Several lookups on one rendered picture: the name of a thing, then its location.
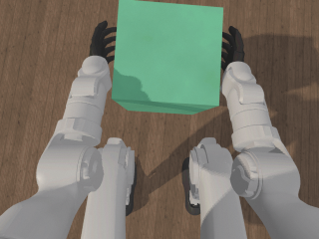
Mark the carton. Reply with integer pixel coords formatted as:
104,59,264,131
111,0,223,115

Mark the right robot thigh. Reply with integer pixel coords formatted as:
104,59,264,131
188,143,247,239

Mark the robot left hand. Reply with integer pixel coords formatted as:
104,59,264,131
89,20,117,63

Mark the left robot upper arm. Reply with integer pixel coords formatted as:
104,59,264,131
0,145,104,239

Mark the robot right hand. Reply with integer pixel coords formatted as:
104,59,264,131
220,26,245,72

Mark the robot right forearm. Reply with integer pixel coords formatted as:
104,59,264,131
220,61,301,184

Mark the robot left forearm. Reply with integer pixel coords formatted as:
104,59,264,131
36,55,112,184

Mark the right robot upper arm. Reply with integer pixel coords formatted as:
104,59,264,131
229,151,319,239

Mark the right robot foot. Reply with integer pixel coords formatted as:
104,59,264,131
181,157,200,216

